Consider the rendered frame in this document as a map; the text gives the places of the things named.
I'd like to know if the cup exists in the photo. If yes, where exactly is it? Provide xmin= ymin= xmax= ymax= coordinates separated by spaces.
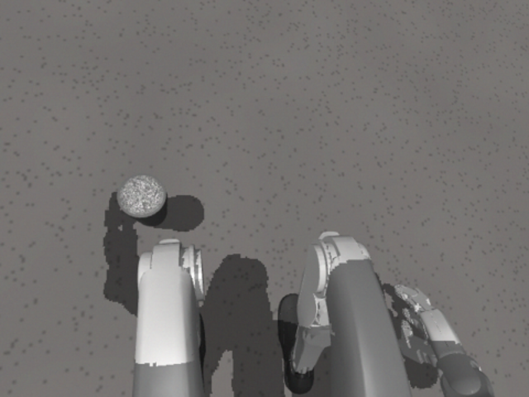
xmin=117 ymin=173 xmax=168 ymax=227

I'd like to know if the right robot foot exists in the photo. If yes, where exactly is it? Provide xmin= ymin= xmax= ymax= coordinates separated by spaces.
xmin=278 ymin=294 xmax=314 ymax=395

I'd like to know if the right robot hand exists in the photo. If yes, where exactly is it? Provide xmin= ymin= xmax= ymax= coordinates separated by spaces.
xmin=393 ymin=284 xmax=466 ymax=367

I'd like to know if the right robot arm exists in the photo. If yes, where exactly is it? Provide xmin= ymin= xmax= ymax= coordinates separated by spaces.
xmin=436 ymin=353 xmax=495 ymax=397

